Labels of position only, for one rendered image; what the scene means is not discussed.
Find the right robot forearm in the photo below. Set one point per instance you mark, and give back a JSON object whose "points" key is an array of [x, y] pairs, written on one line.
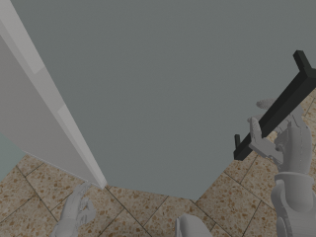
{"points": [[295, 205]]}

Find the right robot hand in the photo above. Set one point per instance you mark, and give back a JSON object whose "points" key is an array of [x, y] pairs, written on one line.
{"points": [[294, 138]]}

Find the right robot thigh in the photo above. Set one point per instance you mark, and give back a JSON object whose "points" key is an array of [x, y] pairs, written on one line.
{"points": [[188, 225]]}

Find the fridge door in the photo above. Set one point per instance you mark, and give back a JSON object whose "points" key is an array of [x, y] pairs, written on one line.
{"points": [[159, 88]]}

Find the left robot forearm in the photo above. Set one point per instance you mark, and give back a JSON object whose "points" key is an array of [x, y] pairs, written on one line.
{"points": [[67, 227]]}

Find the left robot hand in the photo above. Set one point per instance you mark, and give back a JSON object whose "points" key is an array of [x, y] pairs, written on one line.
{"points": [[74, 205]]}

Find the handle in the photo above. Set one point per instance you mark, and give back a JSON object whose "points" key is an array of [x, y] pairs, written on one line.
{"points": [[297, 90]]}

